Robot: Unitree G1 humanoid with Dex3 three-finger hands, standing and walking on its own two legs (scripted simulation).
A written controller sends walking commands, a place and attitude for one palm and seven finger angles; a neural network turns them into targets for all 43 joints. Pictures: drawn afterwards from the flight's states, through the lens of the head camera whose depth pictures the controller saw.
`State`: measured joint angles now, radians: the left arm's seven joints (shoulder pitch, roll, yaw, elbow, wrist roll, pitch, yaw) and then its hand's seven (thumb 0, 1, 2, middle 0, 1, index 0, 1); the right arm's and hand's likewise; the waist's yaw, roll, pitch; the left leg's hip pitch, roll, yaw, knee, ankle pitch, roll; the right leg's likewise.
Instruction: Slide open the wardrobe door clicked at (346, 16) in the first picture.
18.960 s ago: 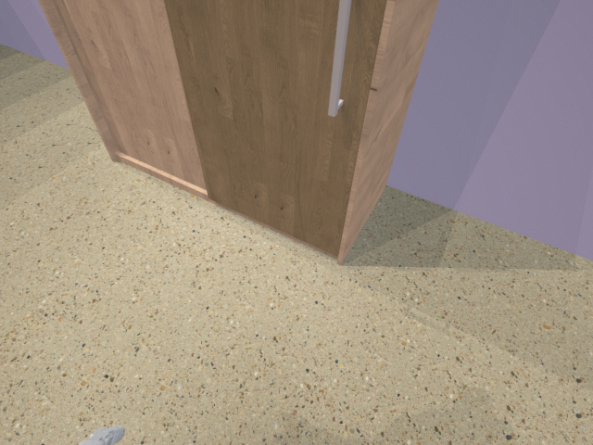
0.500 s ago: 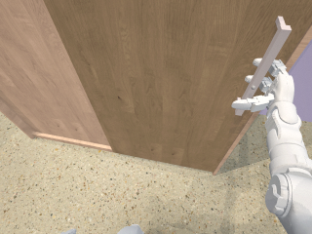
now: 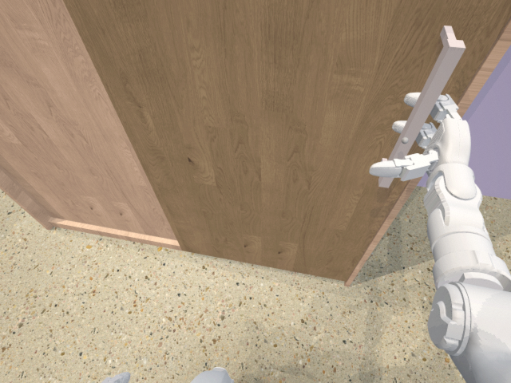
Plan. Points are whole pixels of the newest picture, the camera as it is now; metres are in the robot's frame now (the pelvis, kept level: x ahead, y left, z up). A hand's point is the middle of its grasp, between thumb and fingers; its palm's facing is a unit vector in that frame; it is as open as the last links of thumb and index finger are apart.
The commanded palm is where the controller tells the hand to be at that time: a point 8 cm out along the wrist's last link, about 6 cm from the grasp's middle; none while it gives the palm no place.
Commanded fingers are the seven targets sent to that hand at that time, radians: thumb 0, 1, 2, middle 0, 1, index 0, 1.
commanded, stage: grip the handle and tug to test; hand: right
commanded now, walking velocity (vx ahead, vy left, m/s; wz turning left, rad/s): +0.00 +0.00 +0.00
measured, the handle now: (410, 121) +0.54 -0.17 +0.12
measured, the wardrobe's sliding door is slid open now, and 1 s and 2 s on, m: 0.00 0.00 0.00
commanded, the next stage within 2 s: tug the door sideways, standing still in 1.44 s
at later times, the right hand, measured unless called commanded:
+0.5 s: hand (402, 139) +0.48 -0.15 +0.13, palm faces +0.07 +1.00 -0.01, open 8.8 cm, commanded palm +0.45 -0.20 +0.13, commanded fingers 0.00 -0.67 -0.80 0.43 1.37 0.43 1.37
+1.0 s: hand (398, 138) +0.49 -0.15 +0.12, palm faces +0.07 +1.00 -0.01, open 5.3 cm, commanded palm +0.46 -0.19 +0.13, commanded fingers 0.00 -0.90 -0.90 0.45 1.40 0.45 1.40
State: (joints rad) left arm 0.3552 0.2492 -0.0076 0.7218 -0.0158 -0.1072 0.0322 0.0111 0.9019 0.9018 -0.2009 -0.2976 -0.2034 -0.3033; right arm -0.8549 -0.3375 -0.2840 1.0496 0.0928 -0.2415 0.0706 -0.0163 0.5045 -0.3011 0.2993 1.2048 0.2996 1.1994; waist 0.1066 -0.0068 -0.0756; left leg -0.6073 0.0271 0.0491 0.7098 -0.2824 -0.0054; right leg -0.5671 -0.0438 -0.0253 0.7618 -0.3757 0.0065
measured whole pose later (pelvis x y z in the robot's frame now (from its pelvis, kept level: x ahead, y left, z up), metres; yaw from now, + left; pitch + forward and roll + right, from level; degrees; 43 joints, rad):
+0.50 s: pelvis +0.00 +0.01 +0.00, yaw +0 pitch +10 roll +1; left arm 0.35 0.26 0.00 0.72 -0.02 -0.11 0.04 0.01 0.90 0.90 -0.20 -0.30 -0.20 -0.30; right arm -0.87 -0.35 -0.30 1.07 0.09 -0.25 0.07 -0.01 -0.22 -0.61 0.38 1.31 0.38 1.30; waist 0.11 -0.01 -0.07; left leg -0.61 0.02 0.05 0.71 -0.28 0.00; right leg -0.56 -0.05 -0.02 0.75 -0.37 0.02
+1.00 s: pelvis +0.00 +0.01 +0.00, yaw +0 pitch +11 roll +1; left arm 0.36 0.25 -0.01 0.72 -0.01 -0.10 0.03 0.01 0.90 0.90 -0.20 -0.30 -0.20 -0.30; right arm -0.87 -0.34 -0.29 1.07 0.09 -0.24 0.06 0.00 -0.75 -0.84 0.41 1.40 0.42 1.40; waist 0.12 -0.01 -0.08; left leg -0.61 0.02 0.05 0.71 -0.29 0.00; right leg -0.57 -0.05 -0.02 0.76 -0.38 0.01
